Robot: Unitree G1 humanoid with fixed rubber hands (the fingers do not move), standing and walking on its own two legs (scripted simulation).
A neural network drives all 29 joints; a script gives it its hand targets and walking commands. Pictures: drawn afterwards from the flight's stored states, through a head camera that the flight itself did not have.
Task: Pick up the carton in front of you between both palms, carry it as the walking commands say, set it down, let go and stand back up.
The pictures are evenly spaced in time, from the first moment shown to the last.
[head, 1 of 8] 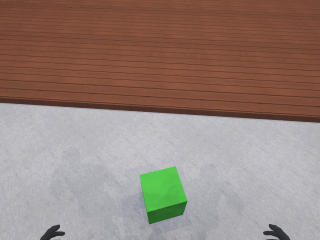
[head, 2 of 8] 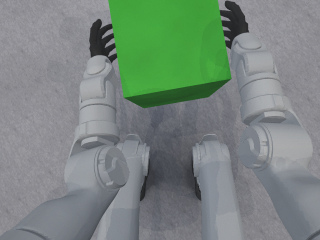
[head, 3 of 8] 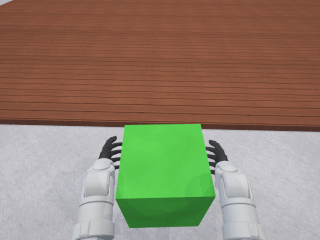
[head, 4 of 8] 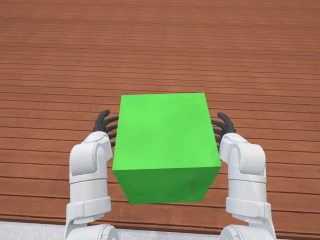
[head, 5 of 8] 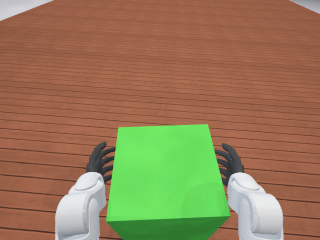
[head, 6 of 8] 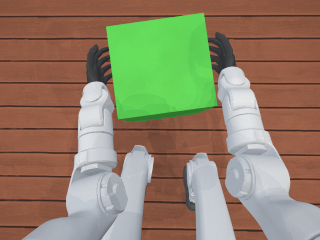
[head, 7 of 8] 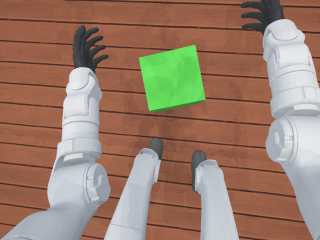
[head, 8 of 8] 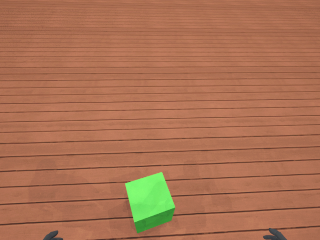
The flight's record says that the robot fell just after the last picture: no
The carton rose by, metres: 0.80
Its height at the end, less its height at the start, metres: +0.07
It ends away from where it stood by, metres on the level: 2.49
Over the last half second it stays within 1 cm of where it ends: yes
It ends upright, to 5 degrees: yes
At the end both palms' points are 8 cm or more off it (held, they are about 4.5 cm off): yes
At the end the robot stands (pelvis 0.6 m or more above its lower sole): yes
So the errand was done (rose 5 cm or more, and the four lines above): yes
